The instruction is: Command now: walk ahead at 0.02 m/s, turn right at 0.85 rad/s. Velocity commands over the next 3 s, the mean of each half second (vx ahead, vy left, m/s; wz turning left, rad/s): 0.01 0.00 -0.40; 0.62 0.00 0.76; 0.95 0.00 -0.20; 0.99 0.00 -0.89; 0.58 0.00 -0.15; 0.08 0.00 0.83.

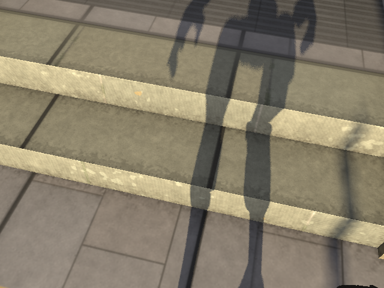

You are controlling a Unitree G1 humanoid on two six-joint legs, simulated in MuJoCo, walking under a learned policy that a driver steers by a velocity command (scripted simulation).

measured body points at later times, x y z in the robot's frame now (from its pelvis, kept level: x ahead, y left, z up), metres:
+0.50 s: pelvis +0.01 -0.06 +0.00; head +0.04 -0.08 +0.45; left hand +0.26 +0.12 -0.08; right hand +0.01 -0.36 -0.13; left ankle +0.01 +0.09 -0.66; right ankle -0.01 -0.16 -0.74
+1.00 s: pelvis +0.18 +0.03 -0.01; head +0.18 +0.06 +0.44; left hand +0.28 +0.31 -0.12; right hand +0.29 -0.24 -0.10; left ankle +0.10 +0.07 -0.74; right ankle +0.18 -0.14 -0.65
